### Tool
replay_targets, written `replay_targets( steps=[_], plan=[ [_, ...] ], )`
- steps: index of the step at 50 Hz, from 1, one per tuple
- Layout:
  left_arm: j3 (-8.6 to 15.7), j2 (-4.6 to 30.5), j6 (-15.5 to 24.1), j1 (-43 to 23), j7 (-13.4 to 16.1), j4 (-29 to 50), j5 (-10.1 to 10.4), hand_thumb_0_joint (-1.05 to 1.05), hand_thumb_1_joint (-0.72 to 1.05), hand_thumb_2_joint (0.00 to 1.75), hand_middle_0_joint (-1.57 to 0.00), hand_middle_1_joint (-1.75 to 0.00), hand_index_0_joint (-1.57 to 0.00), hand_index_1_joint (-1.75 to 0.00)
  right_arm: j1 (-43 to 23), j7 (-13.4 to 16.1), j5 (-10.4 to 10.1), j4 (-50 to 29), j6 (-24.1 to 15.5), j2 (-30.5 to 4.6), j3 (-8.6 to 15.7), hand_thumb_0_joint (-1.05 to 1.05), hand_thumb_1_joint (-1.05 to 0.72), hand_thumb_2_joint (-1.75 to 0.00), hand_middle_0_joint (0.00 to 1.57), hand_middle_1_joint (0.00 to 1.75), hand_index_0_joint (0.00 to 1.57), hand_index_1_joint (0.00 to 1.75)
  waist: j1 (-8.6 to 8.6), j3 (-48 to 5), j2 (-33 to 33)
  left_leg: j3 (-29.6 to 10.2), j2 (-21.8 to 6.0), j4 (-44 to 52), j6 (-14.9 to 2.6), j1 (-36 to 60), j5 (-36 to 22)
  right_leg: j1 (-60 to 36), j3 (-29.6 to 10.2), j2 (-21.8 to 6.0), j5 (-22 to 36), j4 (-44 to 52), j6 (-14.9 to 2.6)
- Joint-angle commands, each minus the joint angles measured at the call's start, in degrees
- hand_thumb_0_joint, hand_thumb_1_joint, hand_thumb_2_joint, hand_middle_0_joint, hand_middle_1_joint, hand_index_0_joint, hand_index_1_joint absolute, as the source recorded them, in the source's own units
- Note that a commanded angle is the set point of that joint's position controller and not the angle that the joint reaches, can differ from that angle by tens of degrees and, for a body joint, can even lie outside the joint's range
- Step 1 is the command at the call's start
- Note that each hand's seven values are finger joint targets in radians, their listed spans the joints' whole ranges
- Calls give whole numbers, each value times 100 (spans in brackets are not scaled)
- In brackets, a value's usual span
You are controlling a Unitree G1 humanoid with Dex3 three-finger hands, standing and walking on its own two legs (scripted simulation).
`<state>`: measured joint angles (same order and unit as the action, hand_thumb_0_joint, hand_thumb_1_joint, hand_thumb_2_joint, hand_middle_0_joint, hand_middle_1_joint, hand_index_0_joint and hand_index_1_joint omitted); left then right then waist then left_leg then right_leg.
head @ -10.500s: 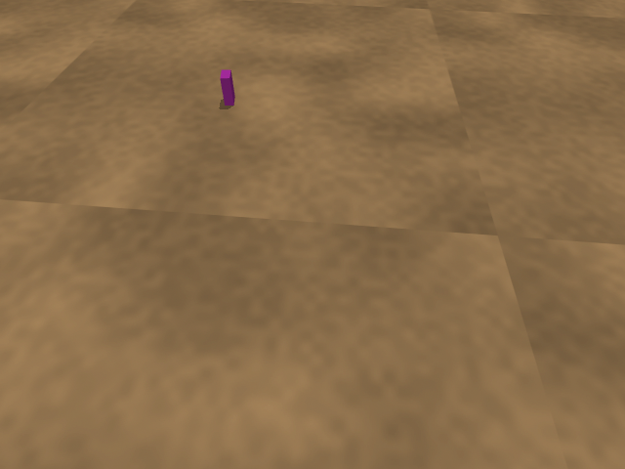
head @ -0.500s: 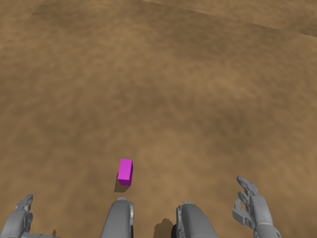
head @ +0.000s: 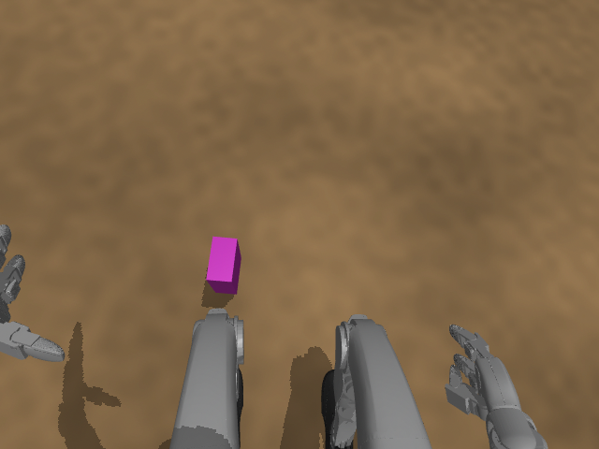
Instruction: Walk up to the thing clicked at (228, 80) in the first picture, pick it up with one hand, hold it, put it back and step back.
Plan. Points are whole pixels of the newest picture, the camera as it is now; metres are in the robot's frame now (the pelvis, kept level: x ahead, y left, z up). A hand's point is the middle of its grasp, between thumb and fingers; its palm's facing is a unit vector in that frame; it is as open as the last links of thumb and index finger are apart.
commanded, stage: go down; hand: left
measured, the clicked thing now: (225, 267) +0.42 +0.15 -0.45
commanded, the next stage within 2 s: approach in 1.26 s
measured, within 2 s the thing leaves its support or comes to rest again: neither
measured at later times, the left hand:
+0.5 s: hand (50, 273) +0.33 +0.36 -0.12, palm faces +0.10 -0.99 -0.11, open 17.4 cm
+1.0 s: hand (56, 257) +0.36 +0.36 -0.13, palm faces +0.09 -0.99 -0.09, open 17.7 cm
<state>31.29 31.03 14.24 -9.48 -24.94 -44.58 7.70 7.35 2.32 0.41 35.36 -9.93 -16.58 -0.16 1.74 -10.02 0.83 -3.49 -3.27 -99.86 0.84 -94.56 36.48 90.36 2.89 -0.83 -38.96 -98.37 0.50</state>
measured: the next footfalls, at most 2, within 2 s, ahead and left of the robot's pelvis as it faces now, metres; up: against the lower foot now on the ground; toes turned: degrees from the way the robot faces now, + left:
none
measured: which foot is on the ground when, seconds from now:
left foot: down 0.00-1.00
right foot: down 0.00-1.00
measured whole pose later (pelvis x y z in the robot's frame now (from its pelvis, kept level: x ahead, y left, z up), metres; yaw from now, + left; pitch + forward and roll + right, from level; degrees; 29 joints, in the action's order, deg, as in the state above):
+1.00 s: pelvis -0.03 +0.00 -0.12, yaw -3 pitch +32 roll -5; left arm 40.4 42.9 19.2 -28.9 -38.1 -56.4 10.3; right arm 6.5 1.7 1.6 38.2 -9.7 -19.2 -3.7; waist 3.5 -7.8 1.2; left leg -6.2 -3.2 -122.3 1.1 -117.4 37.7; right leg 112.4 3.8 -0.1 -40.5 -120.4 0.4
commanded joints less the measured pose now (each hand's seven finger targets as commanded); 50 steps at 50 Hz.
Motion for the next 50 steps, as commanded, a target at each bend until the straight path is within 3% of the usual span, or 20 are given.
replay_targets(
  steps=[1, 3, 4, 5, 7, 10, 12, 14, 17, 19, 22, 27, 28, 29, 31, 33, 37, 42, 44, 50],
  plan=[
    [691, 2050, 662, -1013, -351, 630, 216, 0, -52, 10, -2, -3, 0, -4, 344, 79, 33, -389, -248, -1176, 408, 0, -89, -90, 20, 30, 20, 30, -126, -2811, -773, -20, 142, 909, -215, 2036, -1028, -824, -202, 133, 953, 969, -232],
    [690, 2007, 731, -1166, -498, 422, 243, 0, -51, 10, -2, -3, 0, -4, 389, 69, 40, -296, -247, -1210, 395, 0, -90, -90, 20, 30, 20, 30, -117, -2904, -873, -87, 129, 811, -193, 2011, -1000, -509, -118, 145, 918, 732, -263],
    [729, 2128, 767, -1325, -545, 398, 237, 0, -50, 11, -2, -3, 0, -5, 401, 74, 46, -275, -240, -1250, 383, 0, -89, -90, 20, 30, 20, 30, -101, -2961, -998, -126, 123, 792, -173, 2048, -988, -407, -76, 145, 916, 621, -277],
    [908, 2367, 794, -1296, -572, 389, 249, 0, -50, 11, -2, -3, 0, -5, 408, 83, 46, -278, -243, -1293, 381, 0, -89, -90, 20, 30, 20, 30, -189, -3104, -949, -123, 121, 723, -179, 2047, -1049, -423, -63, 154, 948, 574, -275],
    [835, 2289, 807, -1395, -660, 310, 258, 0, -49, 11, -1, -3, 0, -5, 382, 89, 61, -268, -225, -1279, 352, 0, -89, -90, 20, 30, 20, 30, -161, -3056, -987, -117, 119, 681, -170, 1918, -839, -299, -49, 151, 786, 511, -277],
    [986, 2528, 822, -1610, -731, 240, 311, 0, -50, 11, -1, -3, 0, -4, 328, 99, 40, -249, -213, -1285, 311, 0, -89, -90, 20, 30, 20, 30, -187, -2962, -854, -77, 128, 531, -185, 1409, -463, -249, -85, 159, 502, 429, -263],
    [1138, 2735, 807, -1586, -779, 202, 341, 0, -49, 10, -2, -3, 0, -5, 350, 102, 48, -245, -205, -1298, 286, 0, -89, -90, 20, 30, 20, 30, -249, -3108, -812, -11, 139, 350, -204, 1253, -597, -389, -131, 152, 571, 394, -243],
    [1025, 2637, 780, -1646, -841, 147, 360, 0, -49, 11, -1, -4, 0, -5, 325, 101, 45, -239, -206, -1294, 268, 0, -89, -90, 20, 30, 20, 30, -166, -3002, -717, 45, 138, 223, -216, 994, -570, -406, -172, 149, 540, 378, -226],
    [1204, 2897, 792, -1808, -892, 264, 404, 0, -50, 11, -1, -4, 0, -5, 371, 101, 47, -207, -207, -1337, 255, 0, -90, -90, 20, 30, 20, 30, -217, -3237, -799, 59, 127, 22, -230, 1045, -814, -351, -145, 170, 744, 208, -232],
    [1084, 2747, 769, -1846, -938, 189, 393, 0, -49, 11, -1, -4, 0, -5, 388, 89, 38, -188, -217, -1333, 240, 0, -90, -90, 20, 30, 20, 30, -112, -3148, -807, -2, 124, 30, -223, 974, -747, -189, -25, 185, 730, 72, -252],
    [1151, 2862, 786, -2022, -990, 247, 404, 0, -49, 10, -1, -3, 0, -4, 420, 91, 44, -138, -215, -1399, 257, 0, -90, -91, 20, 30, 20, 30, -175, -3160, -1014, -71, 90, -6, -197, 1181, -763, 178, 64, 206, 760, -139, -289],
    [1090, 2853, 816, -2276, -1087, 303, 424, 0, -51, 9, -1, -4, 0, -5, 423, 78, 61, -102, -217, -1448, 241, 0, -90, -91, 20, 30, 20, 30, -105, -3131, -1326, -217, 58, -24, -156, 1302, -631, 607, 180, 201, 720, -439, -316],
    [1182, 2954, 815, -2247, -1089, 266, 422, 0, -51, 10, -1, -4, 0, -5, 429, 84, 58, -122, -213, -1466, 237, 0, -90, -91, 20, 30, 20, 30, -131, -3160, -1293, -218, 64, -61, -161, 1275, -655, 595, 186, 193, 740, -468, -316],
    [1128, 2828, 809, -2191, -1106, 195, 433, 0, -51, 9, -1, -4, 0, -4, 494, 72, 52, -60, -209, -1461, 227, 0, -91, -91, 20, 30, 20, 30, -123, -3191, -1323, -272, 56, -63, -142, 1385, -823, 709, 222, 189, 845, -572, -325],
    [1208, 3064, 828, -2469, -1104, 257, 430, 0, -53, 10, -2, -5, -1, -5, 471, 67, 60, -96, -193, -1464, 204, 0, -91, -91, 20, 30, 20, 30, -110, -3206, -1297, -239, 72, -142, -156, 1190, -691, 679, 204, 188, 734, -591, -320],
    [1098, 2900, 811, -2476, -1146, 195, 438, 0, -53, 10, -1, -4, 0, -5, 462, 67, 68, -87, -192, -1461, 211, 0, -90, -91, 20, 30, 20, 30, -56, -3118, -1242, -211, 74, -208, -170, 1129, -607, 765, 201, 190, 685, -570, -312],
    [1265, 3203, 812, -2658, -1154, 212, 409, 0, -55, 8, -2, -5, -1, -5, 467, 52, 78, -89, -171, -1526, 190, 0, -91, -90, 20, 30, 20, 30, -125, -3163, -1400, -233, 68, -246, -155, 1106, -479, 909, 216, 188, 624, -746, -321],
    [1219, 3192, 817, -2829, -1232, -46, 464, 0, -59, 8, -2, -6, -1, -6, 450, 34, 90, -109, -165, -1455, 111, 0, -91, -91, 20, 30, 20, 30, -1, -2973, -1073, -43, 116, -567, -219, 506, -412, 796, 142, 196, 501, -673, -287],
    [1311, 3324, 824, -2813, -1255, -92, 463, 0, -58, 8, -1, -5, -1, -5, 434, 24, 87, -108, -163, -1508, 121, 0, -91, -90, 20, 30, 20, 30, -66, -2942, -1074, -59, 106, -565, -217, 507, -297, 879, 152, 200, 416, -717, -292],
    [1388, 3526, 827, -2978, -1330, -142, 473, 0, -60, 8, -2, -5, -2, -5, 558, 12, 100, -81, -155, -1519, 77, 0, -91, -91, 20, 30, 20, 30, -33, -3256, -1075, 23, 131, -788, -221, 411, -586, 694, 134, 202, 618, -827, -283]
  ],
)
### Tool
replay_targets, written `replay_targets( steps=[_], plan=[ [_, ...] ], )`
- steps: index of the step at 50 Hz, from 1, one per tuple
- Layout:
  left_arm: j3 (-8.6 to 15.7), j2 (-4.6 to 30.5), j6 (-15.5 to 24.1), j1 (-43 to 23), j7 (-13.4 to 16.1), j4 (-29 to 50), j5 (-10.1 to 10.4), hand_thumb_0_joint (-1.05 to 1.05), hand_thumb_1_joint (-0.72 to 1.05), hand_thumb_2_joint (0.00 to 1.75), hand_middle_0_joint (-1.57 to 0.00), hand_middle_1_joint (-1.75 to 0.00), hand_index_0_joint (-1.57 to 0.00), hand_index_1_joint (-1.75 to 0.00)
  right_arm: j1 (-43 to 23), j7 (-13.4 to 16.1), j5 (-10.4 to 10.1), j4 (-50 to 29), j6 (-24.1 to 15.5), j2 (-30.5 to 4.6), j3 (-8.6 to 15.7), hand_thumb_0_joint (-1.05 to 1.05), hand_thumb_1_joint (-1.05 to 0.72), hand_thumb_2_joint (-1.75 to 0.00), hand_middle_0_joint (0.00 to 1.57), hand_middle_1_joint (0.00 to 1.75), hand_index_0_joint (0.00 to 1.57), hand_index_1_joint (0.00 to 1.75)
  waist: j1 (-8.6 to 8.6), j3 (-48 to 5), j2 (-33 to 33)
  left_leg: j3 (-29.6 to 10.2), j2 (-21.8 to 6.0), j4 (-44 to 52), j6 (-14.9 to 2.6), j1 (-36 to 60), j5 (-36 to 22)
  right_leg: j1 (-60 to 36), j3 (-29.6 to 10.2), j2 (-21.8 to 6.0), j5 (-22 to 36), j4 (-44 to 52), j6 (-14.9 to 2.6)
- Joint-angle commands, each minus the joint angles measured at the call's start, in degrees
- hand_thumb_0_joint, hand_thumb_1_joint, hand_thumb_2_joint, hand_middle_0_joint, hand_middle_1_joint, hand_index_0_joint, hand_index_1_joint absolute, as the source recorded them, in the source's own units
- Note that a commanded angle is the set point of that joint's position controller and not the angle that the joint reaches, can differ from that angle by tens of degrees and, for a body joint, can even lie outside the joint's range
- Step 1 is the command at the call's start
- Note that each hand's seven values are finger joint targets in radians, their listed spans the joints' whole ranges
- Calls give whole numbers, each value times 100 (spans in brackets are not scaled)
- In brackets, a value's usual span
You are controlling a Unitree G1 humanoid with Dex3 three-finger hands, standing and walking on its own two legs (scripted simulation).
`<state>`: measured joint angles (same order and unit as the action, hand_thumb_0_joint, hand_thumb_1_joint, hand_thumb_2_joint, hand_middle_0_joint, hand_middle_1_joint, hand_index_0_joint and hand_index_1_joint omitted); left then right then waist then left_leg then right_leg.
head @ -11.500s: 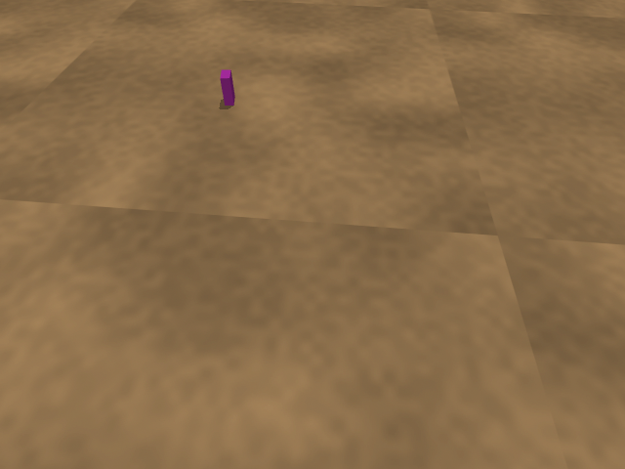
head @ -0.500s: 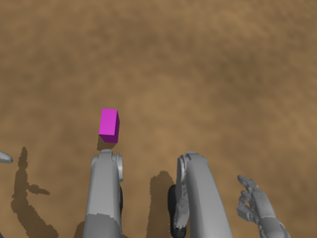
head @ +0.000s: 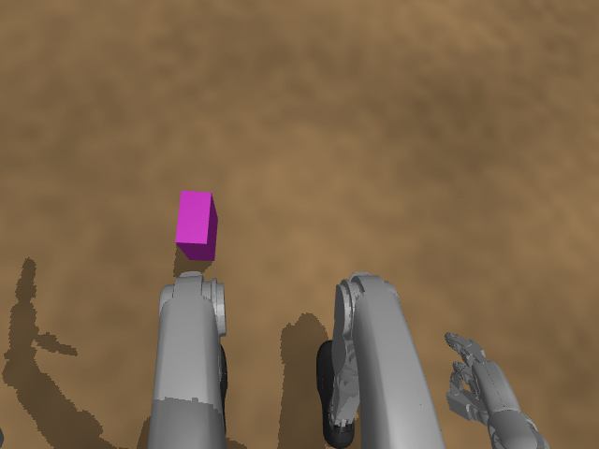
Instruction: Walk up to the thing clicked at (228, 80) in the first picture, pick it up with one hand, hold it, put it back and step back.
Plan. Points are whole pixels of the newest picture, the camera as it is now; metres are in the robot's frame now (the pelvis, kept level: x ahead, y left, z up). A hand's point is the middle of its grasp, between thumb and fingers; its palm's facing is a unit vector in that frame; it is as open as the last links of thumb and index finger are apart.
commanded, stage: go down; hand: left
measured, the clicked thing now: (199, 229) +0.44 +0.17 -0.33
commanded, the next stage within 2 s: approach in 0.26 s
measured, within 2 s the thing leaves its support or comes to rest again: neither
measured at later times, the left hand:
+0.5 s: hand out of the picture +0.39 +0.38 -0.02, palm faces +0.13 -0.99 -0.06, open 17.8 cm
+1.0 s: hand (122, 232) +0.41 +0.29 -0.24, palm faces -0.02 -1.00 +0.04, open 17.4 cm
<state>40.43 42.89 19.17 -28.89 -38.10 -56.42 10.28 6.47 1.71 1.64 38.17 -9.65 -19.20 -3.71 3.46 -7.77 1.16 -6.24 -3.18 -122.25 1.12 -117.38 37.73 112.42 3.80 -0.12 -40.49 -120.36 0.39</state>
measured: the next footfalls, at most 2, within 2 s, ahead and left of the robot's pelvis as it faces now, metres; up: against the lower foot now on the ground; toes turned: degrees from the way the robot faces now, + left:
none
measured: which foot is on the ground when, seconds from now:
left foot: down 0.00-1.00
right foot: down 0.00-1.00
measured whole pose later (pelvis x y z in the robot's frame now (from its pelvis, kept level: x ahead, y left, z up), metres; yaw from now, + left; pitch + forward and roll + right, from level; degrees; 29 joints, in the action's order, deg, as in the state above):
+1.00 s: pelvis -0.01 +0.01 -0.12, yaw -7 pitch +21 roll -11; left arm 38.4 42.0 46.2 -32.5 -37.0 -68.8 13.1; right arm -3.7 -3.0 11.3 38.1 -6.9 -19.5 -16.3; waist 10.0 8.4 9.8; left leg -14.4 -2.8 -146.8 1.3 -130.0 39.7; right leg 122.2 8.6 2.7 -40.3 -140.0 2.2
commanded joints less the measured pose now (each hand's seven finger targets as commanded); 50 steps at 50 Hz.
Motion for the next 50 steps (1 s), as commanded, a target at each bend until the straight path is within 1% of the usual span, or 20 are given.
replay_targets(
  steps=[1, 5, 14, 18, 21, 22, 26, 27, 31, 32, 33, 35, 36, 39, 40, 41, 44, 45, 48, 50],
  plan=[
    [463, 2367, 338, -1074, -28, 1007, 211, 0, -61, 8, -2, -6, -2, -6, 610, 72, -36, -377, -178, -1260, 428, 0, -91, -91, 20, 30, 20, 30, -199, -3378, -1081, 274, 119, 1466, -253, 2610, -581, -1414, 65, 138, 660, 1355, -280],
    [476, 2399, 337, -1165, -67, 982, 202, 0, -61, 8, -2, -5, -2, -5, 655, 63, -46, -321, -178, -1298, 434, 0, -91, -91, 20, 30, 20, 30, -179, -3287, -1226, 186, 100, 1508, -234, 2682, -435, -1156, 143, 146, 595, 1208, -303],
    [517, 2422, 325, -1262, -134, 918, 207, 0, -60, 7, -2, -5, -2, -5, 734, 52, -25, -293, -163, -1313, 424, 0, -91, -90, 20, 30, 20, 30, -141, -3294, -1291, 236, 96, 1327, -237, 2607, -681, -1114, 158, 148, 793, 1052, -307],
    [552, 2623, 350, -1470, -133, 1023, 185, 0, -61, 9, -6, -9, -3, -12, 741, 47, -10, -293, -146, -1336, 416, 0, -92, -91, 20, 30, 20, 30, -117, -3381, -1337, 235, 104, 1269, -238, 2578, -628, -1132, 144, 144, 754, 1052, -300],
    [371, 2221, 396, -1489, -166, 664, 215, 0, -60, 1, -6, -5, -5, -6, 693, 27, 6, -262, -170, -1286, 396, 0, -91, -90, 20, 30, 20, 30, 37, -2886, -1098, 217, 90, 1212, -267, 2247, -254, -849, 170, 172, 461, 1087, -285],
    [407, 2213, 454, -1455, -163, 514, 247, 0, -61, 0, -6, -5, -5, -5, 625, 20, 14, -282, -187, -1301, 361, 0, -91, -90, 20, 30, 20, 30, 36, -2704, -1088, 192, 80, 1169, -270, 2126, -166, -733, 200, 176, 400, 1002, -291],
    [284, 1902, 917, -1570, -249, 171, 379, 0, -61, 1, -5, -6, -5, -6, 550, -41, 104, -260, -240, -1289, 250, 0, -91, -90, 20, 30, 20, 30, 191, -2597, -857, 200, 85, 754, -280, 1771, -303, -673, 271, 211, 510, 767, -278],
    [179, 1723, 1064, -1640, -289, 82, 442, 0, -61, 0, -5, -6, -5, -6, 533, -63, 134, -239, -264, -1281, 226, 0, -91, -90, 20, 30, 20, 30, 305, -2563, -730, 212, 88, 630, -287, 1654, -298, -725, 279, 226, 504, 764, -256],
    [136, 1640, 1666, -1709, -319, -277, 552, 0, -61, 2, -5, -7, -5, -7, 344, -144, 282, -304, -338, -1385, 84, 0, -91, -90, 20, 30, 20, 30, 348, -2492, -707, 195, 67, 266, -243, 1475, -315, -632, 388, 276, 544, 462, -254],
    [-74, 1353, 1799, -1687, -343, -454, 593, 0, -61, 2, -5, -7, -5, -7, 318, -176, 317, -234, -324, -1381, 17, 0, -92, -90, 20, 30, 20, 30, 428, -2357, -769, 153, 55, 208, -224, 1483, -200, -451, 447, 287, 455, 370, -264],
    [163, 1622, 1932, -1633, -314, -399, 616, 0, -61, 2, -5, -8, -5, -7, 321, -199, 359, -244, -325, -1463, 0, 0, -91, -90, 20, 30, 20, 30, 335, -2431, -840, 133, 46, 123, -198, 1539, -320, -484, 489, 304, 564, 259, -267],
    [125, 1668, 2186, -1620, -289, -408, 627, 0, -61, 3, -5, -8, -5, -8, 181, -250, 445, -244, -287, -1510, -104, 0, -92, -90, 20, 30, 20, 30, 316, -2550, -1068, 106, 25, -49, -165, 1608, -426, -503, 528, 317, 654, 53, -269],
    [215, 1811, 2345, -1787, -241, -60, 626, 0, -61, 3, -6, -8, -5, -8, 135, -275, 500, -287, -261, -1544, -140, 0, -91, -90, 20, 30, 20, 30, 288, -2673, -1236, 84, 14, -90, -138, 1661, -507, -513, 579, 321, 739, -64, -276],
    [214, 1719, 2563, -1352, -163, -401, 624, 0, -59, 4, -6, -7, -5, -8, -64, -326, 612, -293, -139, -1656, -284, 0, -92, -90, 20, 30, 20, 30, 282, -2659, -1429, 10, -29, -283, -91, 1765, -635, -505, 648, 338, 835, -287, -267],
    [357, 2101, 2694, -1599, -109, 41, 600, 0, -56, 6, -6, -7, -4, -8, -111, -325, 660, -266, -92, -1680, -334, 0, -91, -90, 20, 30, 20, 30, 207, -2729, -1653, -11, -47, -316, -71, 1804, -697, -534, 661, 356, 890, -376, -279],
    [359, 2103, 2770, -1544, -60, 53, 585, 0, -55, 6, -6, -7, -4, -8, -161, -330, 704, -267, -31, -1707, -374, 0, -92, -90, 20, 30, 20, 30, 229, -2808, -1782, -27, -55, -371, -54, 1907, -790, -591, 666, 346, 970, -435, -268],
    [62, 1755, 2949, -1700, 24, 228, 531, 0, -51, 6, -6, -7, -4, -8, -290, -356, 847, -221, 90, -1745, -495, 0, -92, -90, 20, 30, 20, 30, 482, -2709, -2032, -142, -95, -503, -15, 1984, -796, -476, 802, 375, 1057, -614, -259],
    [-82, 1502, 2988, -1482, 55, -107, 519, 0, -47, 6, -6, -6, -4, -7, -385, -363, 868, -184, 128, -1780, -536, 0, -91, -90, 20, 30, 20, 30, 543, -2485, -1988, -195, -102, -530, -8, 1979, -738, -330, 837, 381, 995, -661, -260],
    [137, 1960, 3245, -1480, 209, -109, 459, 0, -42, 6, -5, -5, -4, -6, -643, -355, 992, -323, 206, -1938, -692, 0, -91, -90, 20, 30, 20, 30, 653, -2512, -2010, -310, -131, -764, -1, 1999, -975, -519, 947, 414, 1243, -796, -232],
    [-157, 1596, 3362, -1434, 257, -652, 461, 0, -44, 4, -6, -5, -6, -4, -721, -384, 1090, -324, 268, -1947, -830, 0, -91, -90, 20, 30, 20, 30, 869, -2366, -1773, -378, -139, -954, -7, 1841, -1035, -628, 1001, 436, 1376, -818, -206]
  ],
)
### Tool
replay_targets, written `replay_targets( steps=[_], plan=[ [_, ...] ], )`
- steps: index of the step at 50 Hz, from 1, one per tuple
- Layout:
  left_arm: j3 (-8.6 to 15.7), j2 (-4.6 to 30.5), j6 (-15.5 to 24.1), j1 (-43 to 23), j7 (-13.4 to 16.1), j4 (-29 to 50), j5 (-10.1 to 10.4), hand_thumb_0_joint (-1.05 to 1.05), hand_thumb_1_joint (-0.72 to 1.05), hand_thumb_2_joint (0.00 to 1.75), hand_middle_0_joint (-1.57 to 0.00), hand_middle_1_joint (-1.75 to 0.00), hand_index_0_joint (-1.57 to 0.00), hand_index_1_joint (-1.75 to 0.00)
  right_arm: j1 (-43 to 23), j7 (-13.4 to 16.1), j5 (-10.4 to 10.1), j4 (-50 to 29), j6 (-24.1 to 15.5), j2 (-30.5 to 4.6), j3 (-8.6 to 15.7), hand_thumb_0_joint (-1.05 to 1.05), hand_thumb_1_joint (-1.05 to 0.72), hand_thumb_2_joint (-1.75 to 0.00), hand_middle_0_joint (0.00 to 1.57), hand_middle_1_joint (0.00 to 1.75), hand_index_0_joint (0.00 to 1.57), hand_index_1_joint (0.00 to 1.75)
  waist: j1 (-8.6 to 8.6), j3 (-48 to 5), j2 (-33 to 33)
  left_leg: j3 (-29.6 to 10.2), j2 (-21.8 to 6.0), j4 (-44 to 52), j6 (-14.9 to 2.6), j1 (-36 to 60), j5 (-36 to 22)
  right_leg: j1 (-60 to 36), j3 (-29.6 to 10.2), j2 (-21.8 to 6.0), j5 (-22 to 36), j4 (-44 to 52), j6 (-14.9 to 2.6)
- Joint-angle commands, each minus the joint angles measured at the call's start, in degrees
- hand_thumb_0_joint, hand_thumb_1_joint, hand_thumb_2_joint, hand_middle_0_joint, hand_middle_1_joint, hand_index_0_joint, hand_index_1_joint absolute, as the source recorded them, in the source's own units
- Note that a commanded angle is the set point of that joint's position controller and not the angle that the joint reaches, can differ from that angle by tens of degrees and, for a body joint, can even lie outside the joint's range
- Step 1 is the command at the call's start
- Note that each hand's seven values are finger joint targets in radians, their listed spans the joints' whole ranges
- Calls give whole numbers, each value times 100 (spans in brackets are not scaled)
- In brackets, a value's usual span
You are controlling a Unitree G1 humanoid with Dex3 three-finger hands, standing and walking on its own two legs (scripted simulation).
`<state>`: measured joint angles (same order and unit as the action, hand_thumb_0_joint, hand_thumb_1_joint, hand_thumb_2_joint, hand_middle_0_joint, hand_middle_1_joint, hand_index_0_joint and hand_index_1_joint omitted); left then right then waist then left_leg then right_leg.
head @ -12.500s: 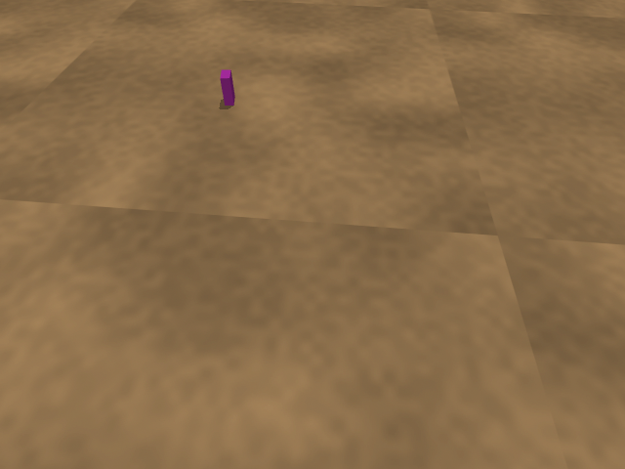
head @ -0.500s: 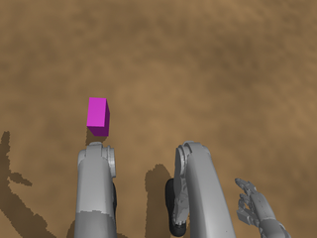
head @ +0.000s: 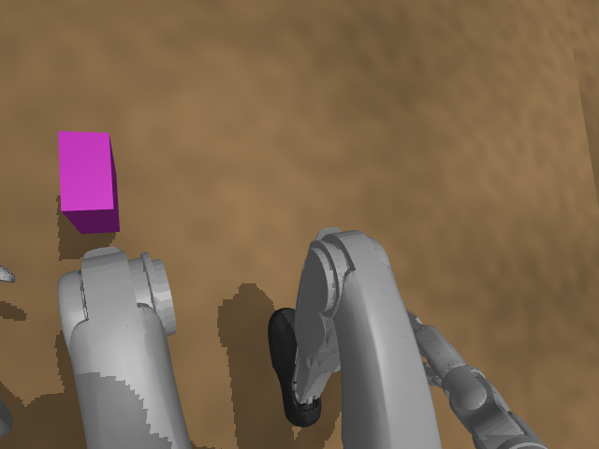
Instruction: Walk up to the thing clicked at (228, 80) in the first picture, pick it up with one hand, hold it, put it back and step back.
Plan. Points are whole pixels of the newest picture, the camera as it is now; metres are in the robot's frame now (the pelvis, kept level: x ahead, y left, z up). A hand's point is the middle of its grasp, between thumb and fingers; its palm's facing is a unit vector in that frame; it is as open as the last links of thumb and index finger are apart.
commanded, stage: close in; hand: left
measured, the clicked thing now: (93, 189) +0.43 +0.21 -0.21
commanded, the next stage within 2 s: rest palm in 1.04 s
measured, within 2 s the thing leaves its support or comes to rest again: neither
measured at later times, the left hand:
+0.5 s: hand (51, 196) +0.40 +0.25 -0.16, palm faces +0.12 -0.99 +0.00, open 17.1 cm
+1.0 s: hand (76, 193) +0.41 +0.23 -0.18, palm faces +0.14 -0.99 -0.01, open 17.3 cm
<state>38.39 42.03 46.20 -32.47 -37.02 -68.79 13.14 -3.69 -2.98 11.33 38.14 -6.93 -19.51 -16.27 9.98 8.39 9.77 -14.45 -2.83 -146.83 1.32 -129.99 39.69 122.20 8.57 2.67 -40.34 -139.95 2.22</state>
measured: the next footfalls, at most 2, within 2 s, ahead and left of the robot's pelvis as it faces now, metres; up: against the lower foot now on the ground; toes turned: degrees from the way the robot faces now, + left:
none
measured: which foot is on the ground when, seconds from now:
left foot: down 0.00-1.00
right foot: down 0.00-1.00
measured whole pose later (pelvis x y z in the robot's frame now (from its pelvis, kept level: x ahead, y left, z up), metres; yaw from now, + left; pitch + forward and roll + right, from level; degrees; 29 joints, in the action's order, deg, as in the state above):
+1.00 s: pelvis -0.01 +0.01 -0.02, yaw -5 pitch +12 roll -16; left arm 22.5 42.2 63.6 -33.2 -3.7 -78.2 5.9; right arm -9.7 -9.1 20.2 33.6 -1.3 -21.2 -27.2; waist 13.9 16.6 14.8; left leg -22.7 -1.9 -152.7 1.8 -127.6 39.5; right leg 117.8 14.2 5.1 -37.2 -140.2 4.0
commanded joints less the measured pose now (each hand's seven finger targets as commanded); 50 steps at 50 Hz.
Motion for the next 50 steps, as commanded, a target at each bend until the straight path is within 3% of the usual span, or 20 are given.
replay_targets(
  steps=[1, 4, 5, 6, 8, 11, 15, 19, 20, 23, 24, 29, 34, 36, 37, 41, 50],
  plan=[
    [-128, 1488, 714, -1143, 185, 441, 189, 0, -43, 7, -6, -7, -6, -6, 236, 72, 158, -350, 7, -1920, 364, 0, -90, -90, 20, 30, 20, 30, 328, -3806, -2547, 406, -173, 1439, -35, 2996, -1207, -1590, 566, 170, 1399, 1143, -376],
    [-291, 1382, 895, -1162, 436, 95, 143, 0, -43, 7, -6, -7, -7, -6, 91, 26, 263, -408, 53, -1961, 202, 0, -90, -90, 20, 30, 20, 30, 408, -3487, -2502, 332, -180, 1411, -7, 2913, -936, -1547, 692, 204, 1236, 1161, -357],
    [-221, 1467, 968, -1023, 549, -20, 111, 0, -43, 7, -6, -7, -7, -6, 36, 2, 307, -407, 72, -2011, 181, 0, -91, -90, 20, 30, 20, 30, 343, -3421, -2498, 317, -181, 1391, 3, 2870, -900, -1556, 718, 212, 1212, 1132, -357],
    [-233, 1540, 1050, -1103, 682, -5, 88, 0, -45, 7, -6, -8, -7, -6, -20, -29, 344, -411, 93, -2011, 122, 0, -91, -90, 20, 30, 20, 30, 349, -3357, -2472, 313, -175, 1325, -11, 2749, -776, -1592, 736, 228, 1148, 1145, -350],
    [-360, 1367, 1189, -1147, 960, -95, 4, 0, -48, 6, -6, -8, -7, -6, -95, -81, 414, -439, 135, -2050, 54, 0, -91, -90, 20, 30, 20, 30, 446, -3182, -2521, 253, -171, 1360, 22, 2776, -775, -1584, 819, 230, 1193, 1097, -336],
    [-409, 1336, 1368, -1125, 1378, -48, -134, 0, -48, 6, -6, -9, -7, -7, -153, -162, 520, -445, 194, -2061, 1, 0, -91, -90, 20, 30, 20, 30, 429, -3091, -2567, 240, -161, 1295, 23, 2698, -678, -1667, 857, 259, 1199, 1085, -315],
    [-702, 1209, 1535, -1168, 1820, -105, -372, 0, -48, 7, -6, -10, -8, -7, -292, -241, 639, -478, 313, -2080, -56, 0, -92, -90, 20, 30, 20, 30, 569, -2728, -2592, 186, -168, 1331, 24, 2545, -550, -1592, 914, 272, 1155, 1074, -305],
    [-867, 1199, 1699, -1262, 2106, 6, -453, 0, -48, 8, -8, -10, -9, -8, -409, -293, 710, -527, 412, -2145, -110, 0, -92, -90, 20, 30, 20, 30, 672, -2630, -2528, 122, -148, 1353, 21, 2478, -360, -1566, 986, 285, 1054, 1073, -288],
    [-922, 1118, 1703, -1166, 2168, -76, -464, 0, -48, 8, -8, -10, -9, -8, -414, -314, 724, -532, 424, -2138, -107, 0, -92, -90, 20, 30, 20, 30, 633, -2639, -2508, 141, -145, 1333, 16, 2497, -360, -1567, 969, 301, 1070, 1097, -294],
    [-1090, 940, 1759, -1111, 2351, -143, -466, 0, -47, 10, -8, -11, -9, -9, -428, -355, 764, -570, 469, -2172, -171, 0, -92, -90, 20, 30, 20, 30, 737, -2638, -2468, 61, -125, 1335, 31, 2512, -388, -1613, 1045, 322, 1125, 1058, -282],
    [-1045, 1090, 1785, -1239, 2444, -118, -482, 0, -47, 10, -7, -11, -8, -9, -422, -362, 760, -567, 483, -2163, -202, 0, -92, -90, 20, 30, 20, 30, 718, -2559, -2479, 89, -109, 1316, 11, 2388, -255, -1624, 1030, 324, 1036, 1090, -282],
    [-1308, 944, 1931, -1372, 2693, -164, -527, 0, -48, 12, -6, -11, -7, -10, -449, -413, 802, -581, 499, -2192, -288, 0, -92, -90, 20, 30, 20, 30, 879, -2473, -2346, 12, -88, 1268, -7, 2339, -246, -1632, 1077, 345, 1079, 1086, -258],
    [-1336, 884, 2028, -1183, 2923, -312, -584, 0, -51, 13, -6, -10, -6, -10, -469, -446, 838, -625, 549, -2202, -339, 0, -92, -91, 20, 30, 20, 30, 824, -2451, -2328, -28, -100, 1280, 25, 2452, -343, -1681, 1118, 369, 1164, 1093, -266],
    [-1326, 918, 2049, -1234, 3013, -364, -608, 0, -51, 14, -6, -11, -5, -11, -435, -467, 857, -634, 575, -2202, -387, 0, -92, -91, 20, 30, 20, 30, 877, -2417, -2338, -27, -83, 1268, 14, 2356, -271, -1758, 1146, 380, 1129, 1114, -255],
    [-1360, 972, 2072, -1198, 3059, -301, -641, 0, -51, 14, -5, -11, -5, -11, -486, -476, 857, -616, 569, -2178, -399, 0, -92, -91, 20, 30, 20, 30, 805, -2395, -2418, -7, -89, 1271, 16, 2352, -258, -1758, 1131, 383, 1112, 1103, -268],
    [-1377, 944, 2138, -1150, 3204, -258, -655, 0, -53, 13, -6, -10, -5, -11, -473, -496, 895, -626, 595, -2179, -435, 0, -92, -91, 20, 30, 20, 30, 859, -2497, -2377, -35, -96, 1195, 12, 2425, -425, -1889, 1145, 409, 1289, 1105, -250],
    [-1694, 739, 2174, -1224, 3415, -59, -706, 0, -57, 13, -6, -9, -4, -11, -528, -539, 888, -555, 583, -2166, -409, 0, -92, -91, 20, 30, 20, 30, 930, -2450, -2362, -67, -90, 1178, 13, 2386, -381, -1836, 1181, 436, 1331, 1140, -255]
  ],
)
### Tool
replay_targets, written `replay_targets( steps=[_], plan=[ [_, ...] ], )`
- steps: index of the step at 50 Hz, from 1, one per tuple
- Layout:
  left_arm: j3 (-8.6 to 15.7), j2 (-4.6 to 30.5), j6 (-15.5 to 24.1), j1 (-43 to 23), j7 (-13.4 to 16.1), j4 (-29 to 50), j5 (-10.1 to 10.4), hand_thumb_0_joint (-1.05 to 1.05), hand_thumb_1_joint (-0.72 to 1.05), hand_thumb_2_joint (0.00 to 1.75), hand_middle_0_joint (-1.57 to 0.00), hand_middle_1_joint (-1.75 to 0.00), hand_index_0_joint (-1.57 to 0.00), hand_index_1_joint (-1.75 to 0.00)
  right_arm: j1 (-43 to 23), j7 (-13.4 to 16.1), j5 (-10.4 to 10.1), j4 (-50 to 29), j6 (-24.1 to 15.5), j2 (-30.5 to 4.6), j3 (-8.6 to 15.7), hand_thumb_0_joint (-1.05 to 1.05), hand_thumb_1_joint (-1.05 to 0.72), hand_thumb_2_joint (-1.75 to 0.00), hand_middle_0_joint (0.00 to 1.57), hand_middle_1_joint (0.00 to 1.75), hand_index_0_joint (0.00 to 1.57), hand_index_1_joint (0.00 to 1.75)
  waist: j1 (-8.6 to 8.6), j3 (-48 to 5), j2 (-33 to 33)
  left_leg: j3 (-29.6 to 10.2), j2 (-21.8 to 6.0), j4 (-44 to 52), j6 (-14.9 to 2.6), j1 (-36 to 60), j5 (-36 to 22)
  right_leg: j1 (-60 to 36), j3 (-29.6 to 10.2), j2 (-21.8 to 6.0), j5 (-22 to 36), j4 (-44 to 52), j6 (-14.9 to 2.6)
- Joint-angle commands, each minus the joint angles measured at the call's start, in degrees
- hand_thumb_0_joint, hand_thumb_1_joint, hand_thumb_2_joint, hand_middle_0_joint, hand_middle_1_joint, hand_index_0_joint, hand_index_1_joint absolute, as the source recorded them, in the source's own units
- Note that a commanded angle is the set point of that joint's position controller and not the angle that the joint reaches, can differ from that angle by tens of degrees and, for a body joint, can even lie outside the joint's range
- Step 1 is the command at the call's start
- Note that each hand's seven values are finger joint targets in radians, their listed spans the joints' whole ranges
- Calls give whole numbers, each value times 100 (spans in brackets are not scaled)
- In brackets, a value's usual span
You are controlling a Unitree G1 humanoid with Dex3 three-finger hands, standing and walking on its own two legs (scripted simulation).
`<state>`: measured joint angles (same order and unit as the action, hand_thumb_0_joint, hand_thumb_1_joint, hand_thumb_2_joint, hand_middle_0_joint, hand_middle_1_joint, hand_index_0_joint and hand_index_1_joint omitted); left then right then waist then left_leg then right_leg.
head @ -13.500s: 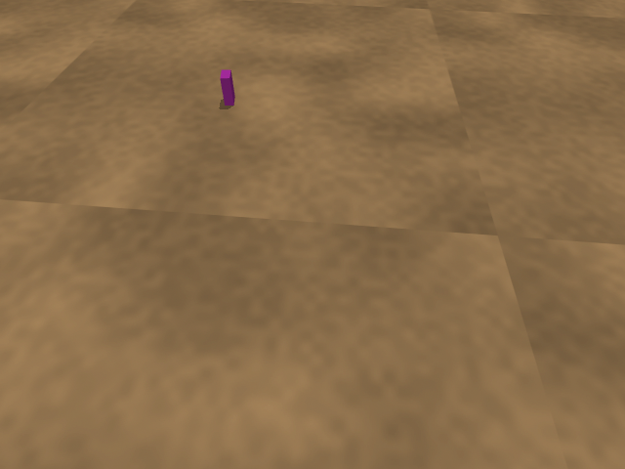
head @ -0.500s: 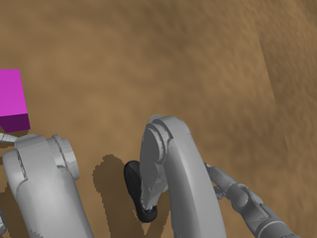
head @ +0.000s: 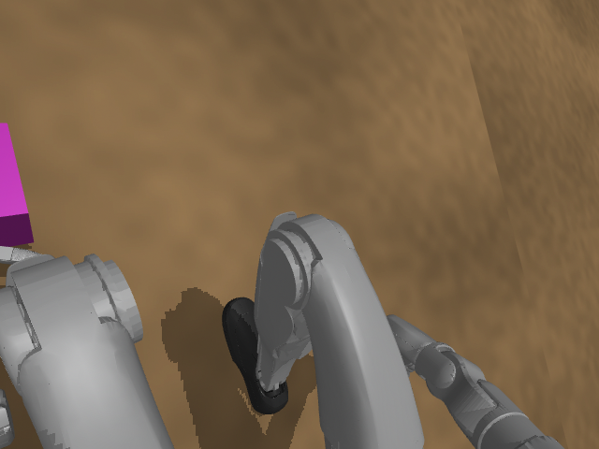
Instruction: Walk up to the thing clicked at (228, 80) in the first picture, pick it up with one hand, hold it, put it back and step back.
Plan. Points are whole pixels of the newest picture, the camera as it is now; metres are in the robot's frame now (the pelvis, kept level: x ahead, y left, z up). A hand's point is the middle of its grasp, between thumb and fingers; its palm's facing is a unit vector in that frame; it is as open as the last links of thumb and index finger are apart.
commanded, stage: close in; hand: left
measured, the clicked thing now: out of the picture +0.43 +0.24 -0.19
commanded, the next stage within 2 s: rest palm in 0.04 s
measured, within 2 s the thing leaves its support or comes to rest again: leaves its support in 1.80 s
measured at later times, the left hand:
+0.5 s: hand out of the picture +0.40 +0.25 -0.16, palm faces +0.23 -0.97 -0.02, open 15.0 cm
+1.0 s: hand out of the picture +0.41 +0.25 -0.17, palm faces +0.26 -0.97 +0.00, open 13.3 cm
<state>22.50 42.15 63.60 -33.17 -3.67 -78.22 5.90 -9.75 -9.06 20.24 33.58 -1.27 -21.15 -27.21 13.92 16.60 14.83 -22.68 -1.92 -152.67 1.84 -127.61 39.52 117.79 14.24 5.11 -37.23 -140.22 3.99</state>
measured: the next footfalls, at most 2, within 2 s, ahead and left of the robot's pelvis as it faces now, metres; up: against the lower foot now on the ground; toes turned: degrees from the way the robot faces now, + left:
none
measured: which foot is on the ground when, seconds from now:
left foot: down 0.00-1.00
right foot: down 0.00-1.00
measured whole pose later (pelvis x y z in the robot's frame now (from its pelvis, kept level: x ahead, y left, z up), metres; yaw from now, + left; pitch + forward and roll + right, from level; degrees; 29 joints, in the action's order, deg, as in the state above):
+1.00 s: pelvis +0.00 +0.00 +0.00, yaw -1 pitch +11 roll -17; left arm 22.1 42.9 65.0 -32.8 2.2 -77.6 3.5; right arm -10.9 -10.1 21.1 32.8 -0.9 -20.6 -28.0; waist 13.7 17.4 16.2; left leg -24.4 -2.2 -152.4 1.9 -126.7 39.7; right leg 116.7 15.5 5.8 -36.5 -138.5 3.9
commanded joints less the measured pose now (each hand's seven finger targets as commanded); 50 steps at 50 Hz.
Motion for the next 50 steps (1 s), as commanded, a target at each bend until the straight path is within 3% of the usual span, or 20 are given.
replay_targets(
  steps=[1, 6, 10, 12, 18, 26, 31, 35, 41, 46, 50],
  plan=[
    [-95, 659, 428, -1014, 104, 823, 3, 0, -59, 12, -6, -9, -4, -11, 103, 67, 10, -94, 12, -2000, 693, 0, -92, -91, 20, 30, 20, 30, 535, -3318, -2886, 718, -198, 1803, -8, 2288, -486, -1421, 656, 199, 1107, 1128, -430],
    [-174, 686, 432, -1092, 226, 834, -70, 0, -58, 12, -6, -9, -4, -11, 28, 41, 5, -89, 32, -1981, 681, 0, -92, -91, 20, 30, 20, 30, 528, -3167, -2912, 698, -198, 1823, -10, 2212, -390, -1323, 667, 205, 1029, 1138, -441],
    [-30, 845, 480, -1017, 335, 914, -45, 0, -49, 15, -8, -7, -4, -10, 23, 27, 16, -122, 33, -1978, 644, 0, -91, -91, 20, 30, 20, 30, 421, -3263, -2928, 714, -187, 1796, -26, 2183, -418, -1446, 650, 224, 1051, 1160, -451],
    [-75, 763, 472, -1038, 361, 838, -68, 0, -46, 15, -8, -6, -4, -10, -4, 31, 24, -128, 44, -1994, 666, 0, -91, -91, 20, 30, 20, 30, 493, -3159, -2913, 703, -201, 1815, -16, 2176, -350, -1362, 664, 228, 996, 1181, -448],
    [-278, 649, 516, -1189, 435, 812, -144, 0, -9, 34, -24, -23, -20, -26, 3, 10, 49, -108, 34, -1989, 648, 0, -90, -91, 20, 30, 20, 30, 629, -3044, -2863, 650, -215, 1838, -22, 2194, -241, -1279, 710, 235, 950, 1203, -432],
    [-396, 605, 542, -1317, 521, 571, -160, 0, 10, 42, -33, -30, -29, -32, 20, -26, 54, -57, -4, -2031, 606, 0, -89, -90, 20, 30, 20, 30, 705, -2993, -2735, 571, -194, 1849, -30, 2166, -206, -1251, 754, 252, 963, 1239, -431],
    [-165, 823, 632, -1405, 625, 554, -131, 0, 11, 46, -39, -35, -35, -38, -31, -38, 71, -118, -8, -2022, 553, 0, -89, -90, 20, 30, 20, 30, 623, -2953, -2734, 576, -201, 1861, -40, 2121, -66, -1273, 758, 258, 828, 1281, -434],
    [40, 1022, 698, -1334, 644, 573, -177, 0, 17, 51, -46, -42, -42, -45, -33, -32, 94, -94, 19, -2022, 539, 0, -89, -90, 20, 30, 20, 30, 585, -3031, -2989, 547, -253, 1904, 16, 2323, -328, -1320, 767, 246, 984, 1186, -440],
    [100, 988, 652, -1207, 652, 671, -165, 0, 21, 64, -57, -55, -53, -59, -30, -11, 129, -122, 53, -1989, 546, 0, -89, -90, 20, 30, 20, 30, 556, -3094, -2974, 613, -263, 1859, -10, 2318, -391, -1434, 736, 264, 1049, 1253, -427],
    [122, 944, 574, -929, 639, 841, -165, 0, 19, 72, -63, -64, -59, -68, -39, -18, 100, -165, 73, -2002, 607, 0, -89, -90, 20, 30, 20, 30, 415, -3145, -3133, 614, -281, 1941, 36, 2403, -531, -1434, 741, 247, 1121, 1178, -454],
    [-63, 795, 532, -958, 592, 885, -171, 0, 21, 83, -74, -77, -71, -81, -64, -28, 72, -165, 69, -2000, 650, 0, -90, -91, 20, 30, 20, 30, 513, -3066, -2999, 630, -266, 1910, 4, 2300, -296, -1334, 744, 246, 960, 1218, -443]
  ],
)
